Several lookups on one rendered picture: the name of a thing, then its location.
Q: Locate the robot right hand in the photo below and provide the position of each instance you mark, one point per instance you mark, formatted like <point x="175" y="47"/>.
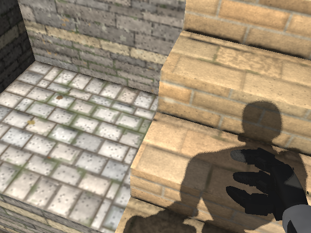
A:
<point x="282" y="186"/>

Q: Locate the robot right forearm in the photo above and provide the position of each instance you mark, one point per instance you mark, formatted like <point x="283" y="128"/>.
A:
<point x="297" y="219"/>

